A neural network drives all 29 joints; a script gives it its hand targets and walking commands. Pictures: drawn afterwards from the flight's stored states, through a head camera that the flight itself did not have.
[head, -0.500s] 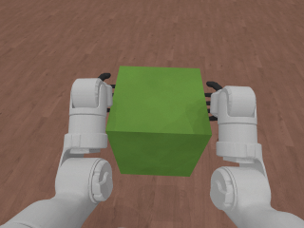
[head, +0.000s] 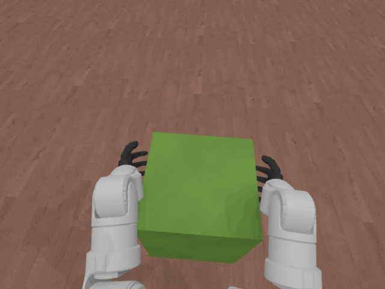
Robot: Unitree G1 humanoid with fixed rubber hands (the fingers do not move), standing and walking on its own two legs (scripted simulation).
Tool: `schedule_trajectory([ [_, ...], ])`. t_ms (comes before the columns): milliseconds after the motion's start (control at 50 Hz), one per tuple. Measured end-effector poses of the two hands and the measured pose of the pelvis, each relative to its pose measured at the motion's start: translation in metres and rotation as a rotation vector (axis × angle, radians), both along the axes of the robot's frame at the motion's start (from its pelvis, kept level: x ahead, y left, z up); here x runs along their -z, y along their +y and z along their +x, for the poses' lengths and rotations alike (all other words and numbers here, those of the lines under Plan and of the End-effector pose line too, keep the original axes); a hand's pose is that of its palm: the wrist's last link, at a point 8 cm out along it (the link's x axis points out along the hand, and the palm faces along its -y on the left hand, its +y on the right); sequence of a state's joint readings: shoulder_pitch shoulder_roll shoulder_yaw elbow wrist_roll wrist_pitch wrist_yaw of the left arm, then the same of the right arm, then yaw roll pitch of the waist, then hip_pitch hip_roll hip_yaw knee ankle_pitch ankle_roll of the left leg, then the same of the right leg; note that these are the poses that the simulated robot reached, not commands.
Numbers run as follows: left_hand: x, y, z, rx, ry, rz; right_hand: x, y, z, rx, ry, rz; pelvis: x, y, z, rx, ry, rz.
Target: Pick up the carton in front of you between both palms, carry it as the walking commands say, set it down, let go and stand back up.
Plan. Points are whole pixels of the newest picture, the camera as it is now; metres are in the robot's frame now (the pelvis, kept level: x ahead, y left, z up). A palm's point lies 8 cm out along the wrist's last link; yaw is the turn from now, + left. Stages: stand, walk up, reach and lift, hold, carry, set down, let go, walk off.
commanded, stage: carry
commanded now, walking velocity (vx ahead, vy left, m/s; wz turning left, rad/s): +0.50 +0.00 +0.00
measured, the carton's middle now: (197, 202) +0.31 +0.00 -0.03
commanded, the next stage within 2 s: none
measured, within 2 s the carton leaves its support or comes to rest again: neither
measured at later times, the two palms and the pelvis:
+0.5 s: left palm (157, 78) +0.60 +0.11 +0.09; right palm (260, 85) +0.61 -0.17 +0.08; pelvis +0.32 -0.05 +0.00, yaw +3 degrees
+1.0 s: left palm (155, 26) +0.93 +0.16 +0.07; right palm (233, 32) +0.92 -0.12 +0.07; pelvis +0.64 +0.01 +0.00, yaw +1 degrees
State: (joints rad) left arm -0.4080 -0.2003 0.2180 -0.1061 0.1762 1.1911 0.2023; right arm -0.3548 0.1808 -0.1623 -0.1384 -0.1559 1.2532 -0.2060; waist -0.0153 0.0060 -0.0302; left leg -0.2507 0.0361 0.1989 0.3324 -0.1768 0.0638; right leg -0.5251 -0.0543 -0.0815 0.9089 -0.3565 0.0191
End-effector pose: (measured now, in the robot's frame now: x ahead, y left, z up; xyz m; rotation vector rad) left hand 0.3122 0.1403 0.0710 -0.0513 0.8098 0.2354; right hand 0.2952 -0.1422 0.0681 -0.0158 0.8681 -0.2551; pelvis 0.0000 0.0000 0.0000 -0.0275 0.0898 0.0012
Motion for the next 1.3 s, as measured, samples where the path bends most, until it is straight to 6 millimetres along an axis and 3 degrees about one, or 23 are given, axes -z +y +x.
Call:
schedule_trajectory([
  [160, -0.028, -0.01, 0.093, 0.004, -0.131, 0.044, -0.027, -0.011, 0.104, -0.039, -0.128, -0.003, 0.006, -0.016, 0.112, -0.006, -0.02, 0.013],
  [280, -0.026, -0.028, 0.177, -0.032, -0.162, 0.081, -0.012, -0.028, 0.198, -0.076, -0.161, 0.032, 0.031, -0.039, 0.207, -0.035, -0.047, 0.004],
  [360, -0.015, -0.03, 0.213, -0.055, -0.056, 0.085, -0.001, -0.03, 0.239, -0.099, -0.056, 0.036, 0.019, -0.048, 0.246, -0.061, -0.036, 0.019],
  [440, -0.014, -0.027, 0.251, -0.073, -0.02, 0.072, -0.002, -0.027, 0.28, -0.109, -0.021, 0.031, 0.007, -0.051, 0.287, -0.061, -0.029, 0.028],
  [620, -0.03, -0.015, 0.37, -0.052, -0.094, 0.074, -0.018, -0.015, 0.395, -0.099, -0.094, 0.016, 0.004, -0.033, 0.4, -0.054, -0.019, 0.03],
  [680, -0.022, -0.003, 0.417, -0.036, -0.097, 0.07, -0.012, -0.004, 0.438, -0.09, -0.097, 0.003, 0.012, -0.019, 0.448, -0.047, -0.024, 0.025],
  [760, 0.004, 0.014, 0.479, -0.025, -0.08, 0.044, 0.006, 0.013, 0.496, -0.081, -0.079, -0.025, 0.029, 0.001, 0.508, -0.025, -0.032, 0.046],
  [860, 0.018, 0.02, 0.534, 0.002, 0.022, 0.036, 0.018, 0.02, 0.543, -0.051, 0.026, -0.028, 0.013, 0.014, 0.56, 0.0, -0.019, 0.023],
  [980, 0.004, 0.021, 0.606, 0.007, -0.019, 0.026, 0.001, 0.02, 0.614, -0.036, -0.014, -0.033, 0.0, 0.014, 0.624, -0.011, -0.012, 0.003],
  [1080, -0.014, 0.015, 0.667, -0.027, -0.103, 0.039, -0.014, 0.015, 0.684, -0.06, -0.099, -0.016, 0.004, 0.003, 0.686, -0.014, -0.024, 0.016],
  [1160, -0.02, 0.004, 0.717, -0.046, -0.155, 0.072, -0.009, 0.004, 0.74, -0.076, -0.154, 0.018, 0.022, -0.01, 0.74, -0.033, -0.043, 0.025],
  [1220, -0.016, -0.001, 0.745, -0.037, -0.113, 0.089, 0.001, -0.001, 0.764, -0.057, -0.111, 0.046, 0.02, -0.012, 0.763, -0.046, -0.035, 0.011],
  [1300, -0.007, -0.001, 0.767, -0.034, -0.048, 0.078, 0.008, -0.001, 0.783, -0.056, -0.046, 0.035, 0.013, -0.013, 0.786, -0.05, -0.035, 0.023],
])
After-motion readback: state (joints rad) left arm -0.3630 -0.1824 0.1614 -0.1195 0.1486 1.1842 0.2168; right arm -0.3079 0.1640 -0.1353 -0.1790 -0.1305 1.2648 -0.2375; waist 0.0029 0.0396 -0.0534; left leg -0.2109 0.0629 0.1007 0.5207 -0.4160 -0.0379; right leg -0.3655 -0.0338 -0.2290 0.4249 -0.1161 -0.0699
